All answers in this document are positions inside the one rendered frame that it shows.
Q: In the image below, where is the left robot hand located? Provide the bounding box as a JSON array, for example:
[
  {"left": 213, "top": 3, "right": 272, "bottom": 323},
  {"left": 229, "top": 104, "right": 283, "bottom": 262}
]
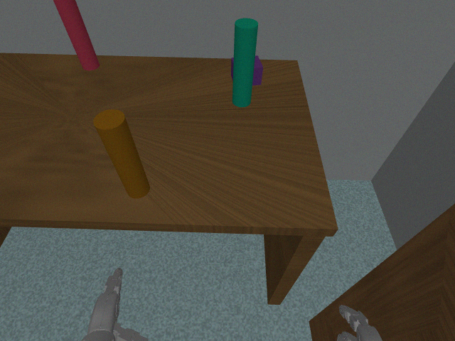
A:
[{"left": 87, "top": 268, "right": 149, "bottom": 341}]

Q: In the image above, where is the right robot hand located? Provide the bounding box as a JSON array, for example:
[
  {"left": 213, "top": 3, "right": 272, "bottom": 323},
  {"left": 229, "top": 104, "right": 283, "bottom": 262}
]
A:
[{"left": 337, "top": 305, "right": 382, "bottom": 341}]

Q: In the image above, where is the desk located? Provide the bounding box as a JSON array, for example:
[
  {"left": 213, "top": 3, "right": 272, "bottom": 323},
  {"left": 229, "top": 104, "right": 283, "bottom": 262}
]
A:
[{"left": 0, "top": 53, "right": 338, "bottom": 305}]

